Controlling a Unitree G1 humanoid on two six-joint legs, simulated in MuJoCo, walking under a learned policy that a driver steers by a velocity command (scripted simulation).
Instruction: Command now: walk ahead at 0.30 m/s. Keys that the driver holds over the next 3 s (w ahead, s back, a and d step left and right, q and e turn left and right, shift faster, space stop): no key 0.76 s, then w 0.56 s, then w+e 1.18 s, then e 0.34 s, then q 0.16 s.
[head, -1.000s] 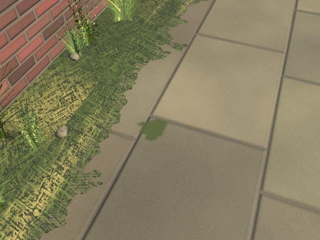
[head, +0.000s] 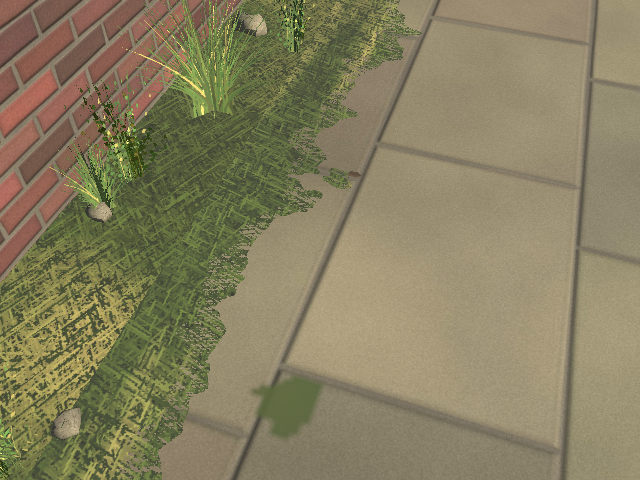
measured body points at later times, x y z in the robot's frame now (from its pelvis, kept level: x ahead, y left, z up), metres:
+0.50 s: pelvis +0.13 -0.04 -0.01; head +0.15 -0.04 +0.44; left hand +0.23 +0.20 -0.15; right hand +0.19 -0.29 -0.16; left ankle +0.13 +0.10 -0.75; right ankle +0.22 -0.14 -0.75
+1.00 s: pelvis +0.22 -0.04 -0.02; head +0.22 -0.05 +0.43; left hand +0.27 +0.22 -0.15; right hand +0.18 -0.29 -0.17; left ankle +0.13 +0.10 -0.75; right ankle +0.24 -0.14 -0.74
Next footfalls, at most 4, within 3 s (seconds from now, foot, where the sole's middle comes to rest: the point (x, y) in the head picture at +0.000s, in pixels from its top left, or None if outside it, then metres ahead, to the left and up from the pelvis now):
0.22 right None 0.25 -0.14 -0.78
0.50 left None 0.17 0.10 -0.78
1.50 left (271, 428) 0.63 0.11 -0.78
2.08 right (400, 333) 0.86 -0.20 -0.78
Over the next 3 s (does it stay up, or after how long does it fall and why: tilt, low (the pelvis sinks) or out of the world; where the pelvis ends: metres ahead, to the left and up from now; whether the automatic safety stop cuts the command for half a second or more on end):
stays up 1.10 -0.23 0.00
